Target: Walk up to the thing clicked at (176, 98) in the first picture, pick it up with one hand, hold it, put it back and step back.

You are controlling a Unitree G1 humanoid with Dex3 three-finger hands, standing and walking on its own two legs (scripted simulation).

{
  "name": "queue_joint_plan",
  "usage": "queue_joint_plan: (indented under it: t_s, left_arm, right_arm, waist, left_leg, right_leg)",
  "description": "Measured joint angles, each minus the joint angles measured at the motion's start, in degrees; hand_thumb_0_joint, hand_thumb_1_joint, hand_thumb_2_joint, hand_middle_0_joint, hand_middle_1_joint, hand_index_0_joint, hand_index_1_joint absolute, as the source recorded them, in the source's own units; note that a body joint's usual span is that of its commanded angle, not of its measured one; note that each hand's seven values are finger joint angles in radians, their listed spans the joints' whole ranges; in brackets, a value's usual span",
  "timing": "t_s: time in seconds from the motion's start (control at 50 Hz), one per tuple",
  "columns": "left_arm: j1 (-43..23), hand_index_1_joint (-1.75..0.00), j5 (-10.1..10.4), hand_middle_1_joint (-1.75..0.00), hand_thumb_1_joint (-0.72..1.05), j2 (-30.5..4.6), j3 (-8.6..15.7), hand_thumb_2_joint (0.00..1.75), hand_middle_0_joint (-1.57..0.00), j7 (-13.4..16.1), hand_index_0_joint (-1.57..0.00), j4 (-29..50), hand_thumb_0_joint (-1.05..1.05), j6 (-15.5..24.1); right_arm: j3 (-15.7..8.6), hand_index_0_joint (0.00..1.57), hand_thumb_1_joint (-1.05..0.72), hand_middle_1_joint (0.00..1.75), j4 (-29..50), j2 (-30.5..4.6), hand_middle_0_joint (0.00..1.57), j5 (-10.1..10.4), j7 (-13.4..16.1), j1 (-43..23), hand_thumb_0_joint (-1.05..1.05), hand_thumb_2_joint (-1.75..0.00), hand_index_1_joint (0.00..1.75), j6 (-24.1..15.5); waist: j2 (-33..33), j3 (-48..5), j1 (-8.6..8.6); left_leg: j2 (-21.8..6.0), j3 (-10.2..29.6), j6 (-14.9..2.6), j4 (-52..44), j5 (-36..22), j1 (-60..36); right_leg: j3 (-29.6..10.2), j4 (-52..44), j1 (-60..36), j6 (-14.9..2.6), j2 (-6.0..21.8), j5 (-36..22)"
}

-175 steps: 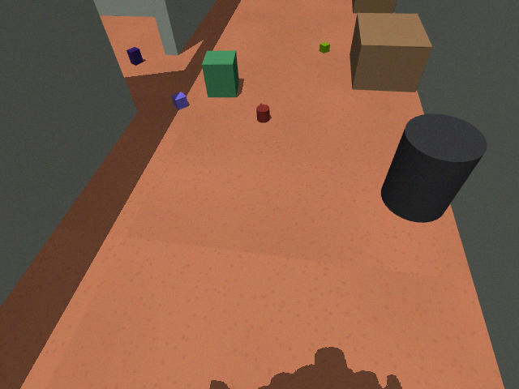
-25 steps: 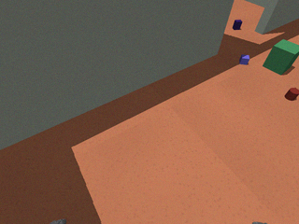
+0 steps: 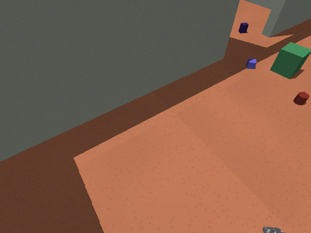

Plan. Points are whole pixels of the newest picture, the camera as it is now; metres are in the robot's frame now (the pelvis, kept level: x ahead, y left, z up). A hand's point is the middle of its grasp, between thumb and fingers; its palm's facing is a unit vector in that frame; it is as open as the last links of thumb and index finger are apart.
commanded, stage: stand
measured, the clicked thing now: (251, 63) +1.82 -0.99 -0.74
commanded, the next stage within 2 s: none
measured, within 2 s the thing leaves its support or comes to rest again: neither
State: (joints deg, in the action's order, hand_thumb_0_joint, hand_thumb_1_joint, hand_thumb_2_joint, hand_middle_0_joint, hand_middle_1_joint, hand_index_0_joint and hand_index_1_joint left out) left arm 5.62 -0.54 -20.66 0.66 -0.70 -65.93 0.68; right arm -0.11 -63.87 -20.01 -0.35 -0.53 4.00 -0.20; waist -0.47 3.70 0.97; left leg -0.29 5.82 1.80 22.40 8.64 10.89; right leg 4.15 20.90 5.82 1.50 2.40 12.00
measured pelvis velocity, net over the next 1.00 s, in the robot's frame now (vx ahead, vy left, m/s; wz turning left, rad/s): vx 0.01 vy -0.01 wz -0.02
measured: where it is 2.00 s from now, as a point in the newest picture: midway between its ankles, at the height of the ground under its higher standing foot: outside the picture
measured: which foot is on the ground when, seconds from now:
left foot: down 0.00-1.00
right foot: down 0.00-1.00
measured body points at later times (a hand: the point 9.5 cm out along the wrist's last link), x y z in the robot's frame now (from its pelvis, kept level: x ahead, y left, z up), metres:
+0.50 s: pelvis +0.00 +0.00 +0.00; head +0.01 +0.00 +0.45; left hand +0.08 +0.30 -0.13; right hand +0.07 -0.30 -0.13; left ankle +0.04 +0.14 -0.74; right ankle -0.01 -0.13 -0.74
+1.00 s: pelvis +0.01 -0.01 +0.00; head +0.02 -0.01 +0.45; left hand +0.09 +0.30 -0.13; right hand +0.09 -0.31 -0.13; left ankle +0.04 +0.14 -0.74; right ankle -0.01 -0.13 -0.74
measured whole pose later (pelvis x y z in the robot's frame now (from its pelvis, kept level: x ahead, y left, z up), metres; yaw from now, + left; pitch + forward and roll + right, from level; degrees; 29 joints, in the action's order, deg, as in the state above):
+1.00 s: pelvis +0.01 -0.01 +0.00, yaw -1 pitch -2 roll +0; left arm 6.0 -0.7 -20.5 0.7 -0.6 -64.8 0.4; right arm 0.5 -64.9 -19.9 -0.4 -0.3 5.3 -0.1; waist -0.4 3.2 0.3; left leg -1.0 4.8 2.3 20.2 8.7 9.6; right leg 3.1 19.9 5.6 1.0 1.9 12.2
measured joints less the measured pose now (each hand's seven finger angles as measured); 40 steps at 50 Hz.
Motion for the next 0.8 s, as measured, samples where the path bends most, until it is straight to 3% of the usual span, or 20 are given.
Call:
queue_joint_plan:
  t_s: [0.8]
  left_arm:
    - [0.44,-0.30,0.01,-0.30,0.90,0.20,0.11,0.90,-0.20,-0.03,-0.20,0.77,0.00,-0.38]
  right_arm:
    - [0.45,0.20,-0.91,0.30,-1.43,-0.03,0.20,-0.04,0.24,1.71,0.01,-0.90,0.30,0.10]
  waist:
    - [0.18,-0.51,-0.72]
  left_leg:
    - [-0.58,-1.10,0.36,-2.09,-0.20,-1.04]
  right_leg:
    - [-1.08,-0.87,0.02,-0.34,-0.40,-0.01]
